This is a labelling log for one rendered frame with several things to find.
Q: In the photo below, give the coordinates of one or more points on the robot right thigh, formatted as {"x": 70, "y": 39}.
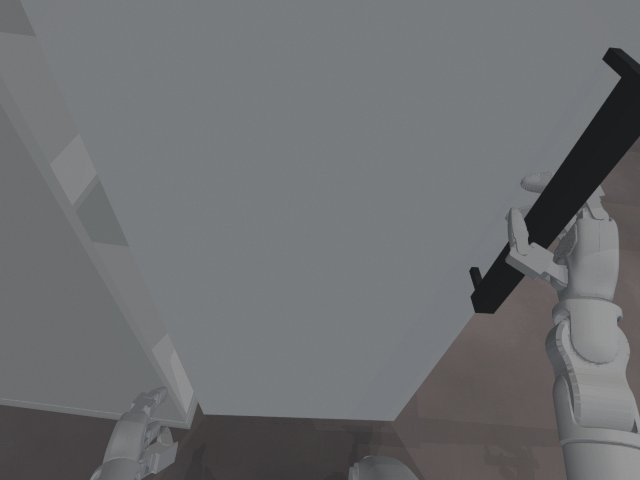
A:
{"x": 380, "y": 468}

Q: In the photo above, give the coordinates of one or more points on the left robot hand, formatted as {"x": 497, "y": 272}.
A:
{"x": 132, "y": 435}

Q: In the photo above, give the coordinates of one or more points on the handle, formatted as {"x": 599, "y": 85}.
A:
{"x": 610, "y": 134}

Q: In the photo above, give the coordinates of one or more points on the robot right forearm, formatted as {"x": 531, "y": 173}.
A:
{"x": 597, "y": 416}

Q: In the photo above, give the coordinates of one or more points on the fridge door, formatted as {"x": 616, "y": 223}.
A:
{"x": 305, "y": 184}

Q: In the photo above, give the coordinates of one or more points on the right robot hand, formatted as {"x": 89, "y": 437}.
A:
{"x": 589, "y": 245}

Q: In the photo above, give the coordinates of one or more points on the robot left forearm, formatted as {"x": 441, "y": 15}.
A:
{"x": 118, "y": 469}

